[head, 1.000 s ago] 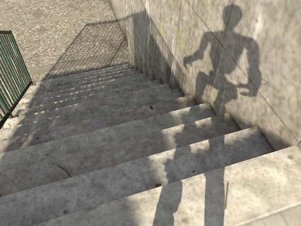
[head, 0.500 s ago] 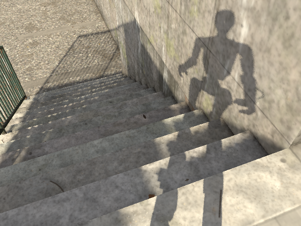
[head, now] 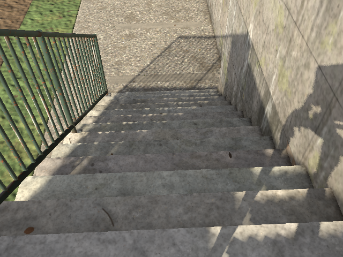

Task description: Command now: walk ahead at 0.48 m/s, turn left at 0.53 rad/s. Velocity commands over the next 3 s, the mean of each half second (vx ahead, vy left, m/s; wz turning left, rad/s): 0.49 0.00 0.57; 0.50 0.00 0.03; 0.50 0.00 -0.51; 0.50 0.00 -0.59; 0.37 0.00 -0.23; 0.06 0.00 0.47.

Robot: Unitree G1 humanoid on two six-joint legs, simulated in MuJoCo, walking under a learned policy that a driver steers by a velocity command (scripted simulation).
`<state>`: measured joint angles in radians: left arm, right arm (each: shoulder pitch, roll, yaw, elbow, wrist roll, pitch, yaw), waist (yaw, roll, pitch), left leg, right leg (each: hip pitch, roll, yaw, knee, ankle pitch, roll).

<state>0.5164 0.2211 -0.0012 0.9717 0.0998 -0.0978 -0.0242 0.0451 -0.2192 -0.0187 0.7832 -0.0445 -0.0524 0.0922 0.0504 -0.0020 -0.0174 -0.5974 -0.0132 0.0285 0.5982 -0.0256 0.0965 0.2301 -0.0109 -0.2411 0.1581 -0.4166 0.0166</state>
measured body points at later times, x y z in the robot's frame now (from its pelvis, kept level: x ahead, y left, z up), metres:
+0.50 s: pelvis +0.27 +0.02 -0.02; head +0.27 +0.03 +0.43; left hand +0.23 +0.28 -0.15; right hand +0.46 -0.21 -0.13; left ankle +0.24 +0.12 -0.65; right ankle +0.28 -0.10 -0.72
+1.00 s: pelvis +0.47 +0.23 -0.20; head +0.48 +0.26 +0.25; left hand +0.33 +0.45 -0.34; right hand +0.61 +0.02 -0.33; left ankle +0.47 +0.33 -0.90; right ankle +0.43 +0.03 -0.65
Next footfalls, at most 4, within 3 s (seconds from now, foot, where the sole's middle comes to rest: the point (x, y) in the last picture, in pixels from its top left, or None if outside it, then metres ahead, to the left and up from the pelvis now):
0.02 left None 0.19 0.10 -0.76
0.38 right None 0.32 -0.09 -0.76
0.88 left None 0.50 0.35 -0.94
1.48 right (158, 216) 0.83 0.15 -1.13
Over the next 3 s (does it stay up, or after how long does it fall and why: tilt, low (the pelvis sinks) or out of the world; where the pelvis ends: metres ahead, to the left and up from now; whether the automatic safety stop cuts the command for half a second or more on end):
stays up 1.32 0.23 -0.73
